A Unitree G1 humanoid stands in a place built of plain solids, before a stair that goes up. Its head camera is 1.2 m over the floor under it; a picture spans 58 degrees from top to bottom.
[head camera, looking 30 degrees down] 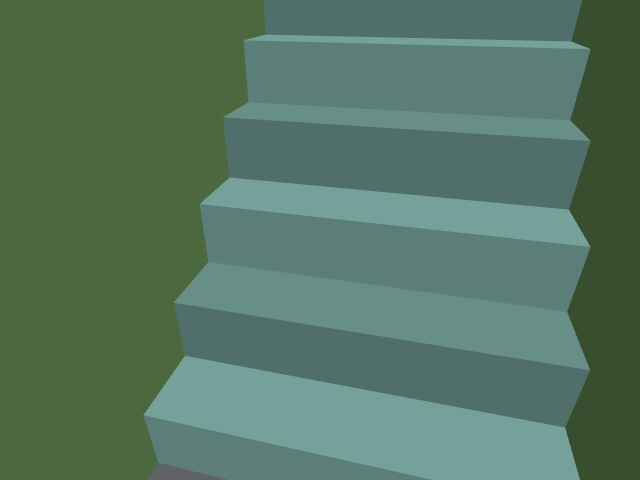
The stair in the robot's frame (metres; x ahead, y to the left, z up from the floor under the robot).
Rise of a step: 0.21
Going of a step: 0.22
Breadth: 1.19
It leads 14 degrees to the right of straight ahead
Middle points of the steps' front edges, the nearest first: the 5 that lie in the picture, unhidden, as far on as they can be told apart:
0.64 -0.06 0.21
0.86 -0.11 0.42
1.08 -0.16 0.63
1.30 -0.21 0.84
1.51 -0.27 1.05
